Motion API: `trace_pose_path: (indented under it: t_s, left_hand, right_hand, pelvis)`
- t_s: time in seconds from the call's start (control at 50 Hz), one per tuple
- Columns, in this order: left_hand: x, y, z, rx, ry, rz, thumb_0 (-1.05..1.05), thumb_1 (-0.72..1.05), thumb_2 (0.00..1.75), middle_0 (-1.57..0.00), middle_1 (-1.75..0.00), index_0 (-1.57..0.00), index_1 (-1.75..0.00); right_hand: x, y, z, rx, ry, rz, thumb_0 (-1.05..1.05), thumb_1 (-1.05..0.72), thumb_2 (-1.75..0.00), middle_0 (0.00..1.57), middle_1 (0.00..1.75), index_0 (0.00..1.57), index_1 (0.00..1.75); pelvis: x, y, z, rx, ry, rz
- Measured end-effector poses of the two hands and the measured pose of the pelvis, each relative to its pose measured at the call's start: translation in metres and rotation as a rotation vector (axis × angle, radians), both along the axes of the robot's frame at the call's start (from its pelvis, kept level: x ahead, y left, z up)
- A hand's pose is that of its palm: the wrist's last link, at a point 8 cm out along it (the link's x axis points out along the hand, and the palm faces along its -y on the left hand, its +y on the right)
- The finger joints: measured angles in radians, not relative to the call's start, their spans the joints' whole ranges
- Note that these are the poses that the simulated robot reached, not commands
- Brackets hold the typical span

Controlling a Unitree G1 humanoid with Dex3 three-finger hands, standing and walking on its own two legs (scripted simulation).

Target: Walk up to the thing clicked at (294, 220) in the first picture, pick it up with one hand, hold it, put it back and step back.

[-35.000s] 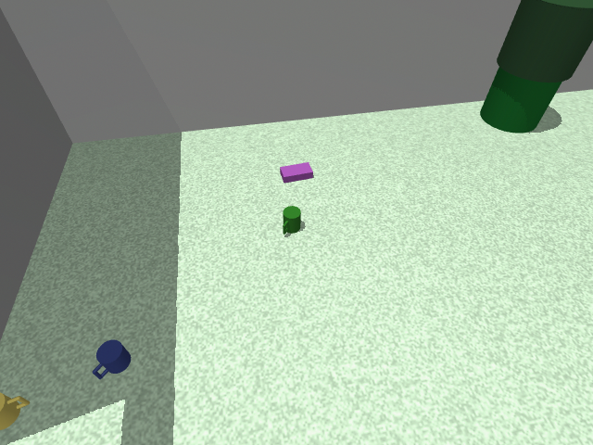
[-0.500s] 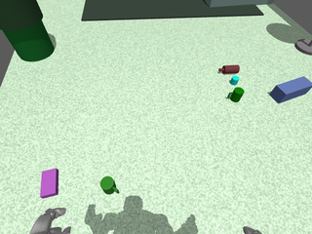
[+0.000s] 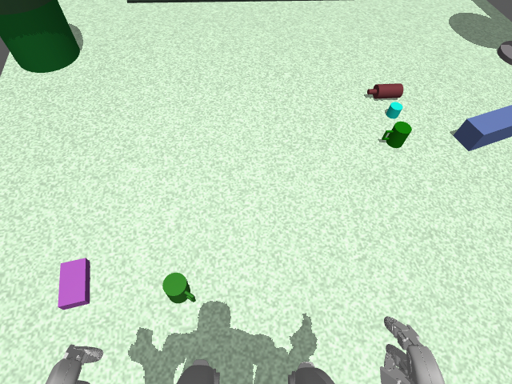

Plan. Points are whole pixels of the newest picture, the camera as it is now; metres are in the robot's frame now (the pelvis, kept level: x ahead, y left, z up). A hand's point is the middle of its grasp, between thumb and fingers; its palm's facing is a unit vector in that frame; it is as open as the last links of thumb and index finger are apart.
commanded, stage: rise first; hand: left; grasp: from above
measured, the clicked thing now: (181, 290) +0.45 +0.24 -0.65
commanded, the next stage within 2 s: none
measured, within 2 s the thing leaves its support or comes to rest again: neither
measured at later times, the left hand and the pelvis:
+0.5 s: hand (107, 374) +0.18 +0.28 -0.25, palm faces -0.36 -0.68 -0.64, open 14.2 cm; pelvis -0.03 +0.00 -0.11, yaw +0 degrees
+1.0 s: hand (134, 323) +0.30 +0.30 -0.42, palm faces -0.50 -0.22 -0.84, open 13.9 cm; pelvis -0.09 +0.00 -0.29, yaw -3 degrees
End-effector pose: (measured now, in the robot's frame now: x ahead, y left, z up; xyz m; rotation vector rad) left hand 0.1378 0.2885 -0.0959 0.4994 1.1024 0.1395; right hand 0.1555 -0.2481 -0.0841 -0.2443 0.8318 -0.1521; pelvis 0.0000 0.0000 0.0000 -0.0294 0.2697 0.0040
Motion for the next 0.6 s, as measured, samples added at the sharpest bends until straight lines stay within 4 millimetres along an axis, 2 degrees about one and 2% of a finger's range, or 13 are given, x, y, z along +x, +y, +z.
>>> trace_pose_path:
  t_s: [0.12,0.26,0.36,0.46,0.6]
  left_hand:
    - [-0.002,0.001,-0.008,0.026,0.019,-0.025,0.00,-0.55,0.98,-0.08,-1.07,-0.08,-1.06]
    - [0.000,0.002,-0.021,0.050,0.007,-0.059,0.00,-0.54,0.97,-0.08,-1.07,-0.08,-1.06]
    - [0.010,0.007,-0.044,0.104,0.010,-0.143,0.00,-0.53,0.97,-0.08,-1.06,-0.08,-1.05]
    - [0.034,0.020,-0.087,0.188,-0.018,-0.256,0.00,-0.53,0.97,-0.08,-1.06,-0.08,-1.06]
    - [0.084,0.018,-0.143,0.303,-0.129,-0.471,0.00,-0.54,0.98,-0.08,-1.08,-0.08,-1.07]
  right_hand:
    - [0.009,0.005,-0.006,-0.006,-0.043,0.018,0.01,-0.92,-0.91,0.21,0.30,0.20,0.30]
    - [0.011,0.005,-0.022,-0.017,-0.060,0.026,0.01,-0.92,-0.90,0.21,0.30,0.20,0.30]
    - [0.009,0.002,-0.042,-0.027,-0.065,0.040,0.01,-0.92,-0.90,0.21,0.30,0.20,0.30]
    - [0.006,-0.008,-0.083,-0.046,-0.057,0.068,0.01,-0.91,-0.90,0.21,0.30,0.20,0.30]
    - [-0.011,-0.022,-0.164,-0.054,0.022,0.068,0.01,-0.91,-0.90,0.21,0.30,0.20,0.30]
  pelvis:
    - [0.000,0.000,-0.011,-0.006,0.035,0.002]
    - [-0.003,0.000,-0.029,-0.011,0.074,0.002]
    - [-0.009,0.000,-0.048,-0.012,0.118,0.002]
    - [-0.022,-0.002,-0.088,-0.008,0.187,-0.002]
    - [-0.043,-0.004,-0.154,-0.008,0.269,-0.007]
